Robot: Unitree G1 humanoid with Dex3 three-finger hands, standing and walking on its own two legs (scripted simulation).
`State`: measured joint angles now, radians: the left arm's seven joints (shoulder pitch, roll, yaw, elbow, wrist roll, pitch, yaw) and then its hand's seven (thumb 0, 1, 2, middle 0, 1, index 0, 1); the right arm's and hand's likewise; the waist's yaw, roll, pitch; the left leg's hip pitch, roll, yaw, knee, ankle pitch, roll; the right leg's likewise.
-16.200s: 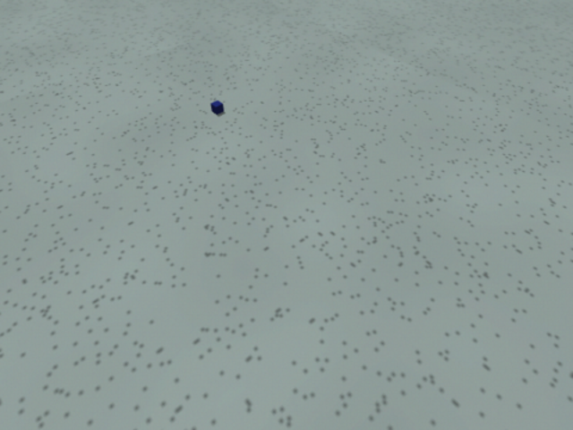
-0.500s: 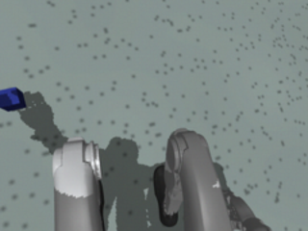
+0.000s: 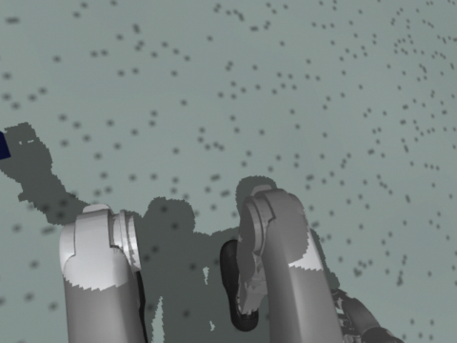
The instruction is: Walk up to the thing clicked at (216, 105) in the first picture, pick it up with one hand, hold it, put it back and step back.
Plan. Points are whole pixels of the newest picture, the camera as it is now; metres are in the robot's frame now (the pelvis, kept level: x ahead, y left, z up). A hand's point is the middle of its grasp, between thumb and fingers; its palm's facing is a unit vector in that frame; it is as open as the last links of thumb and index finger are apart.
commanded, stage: rise first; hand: left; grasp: from above
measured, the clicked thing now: out of the picture +0.44 +0.40 -0.30
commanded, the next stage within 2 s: none
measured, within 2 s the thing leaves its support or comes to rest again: neither
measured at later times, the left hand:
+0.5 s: hand out of the picture +0.38 +0.42 -0.17, palm faces -0.40 -0.20 -0.90, open 14.4 cm
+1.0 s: hand out of the picture +0.39 +0.43 -0.18, palm faces -0.38 -0.20 -0.90, open 14.4 cm
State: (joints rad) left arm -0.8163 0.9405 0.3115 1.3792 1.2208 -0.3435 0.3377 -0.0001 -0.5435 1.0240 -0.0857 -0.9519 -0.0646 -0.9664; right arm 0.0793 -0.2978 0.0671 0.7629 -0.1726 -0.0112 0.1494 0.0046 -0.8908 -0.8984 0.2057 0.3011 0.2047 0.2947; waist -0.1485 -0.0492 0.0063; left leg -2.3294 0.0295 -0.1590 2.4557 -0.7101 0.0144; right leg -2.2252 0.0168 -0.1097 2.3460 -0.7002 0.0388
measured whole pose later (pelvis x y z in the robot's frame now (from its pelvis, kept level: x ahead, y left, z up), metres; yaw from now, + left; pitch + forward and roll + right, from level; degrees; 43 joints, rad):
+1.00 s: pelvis +0.00 +0.00 -0.01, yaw -2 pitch +30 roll -12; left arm -0.84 1.02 0.32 1.45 1.25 -0.34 0.38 0.00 -0.56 1.04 -0.09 -0.95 -0.06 -0.98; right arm 0.07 -0.29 0.12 0.75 -0.19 -0.04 0.18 0.00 -0.89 -0.90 0.21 0.30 0.21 0.29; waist -0.19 -0.08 0.03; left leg -2.36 0.02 -0.19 2.51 -0.70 0.02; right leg -2.23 0.02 -0.13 2.38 -0.69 0.05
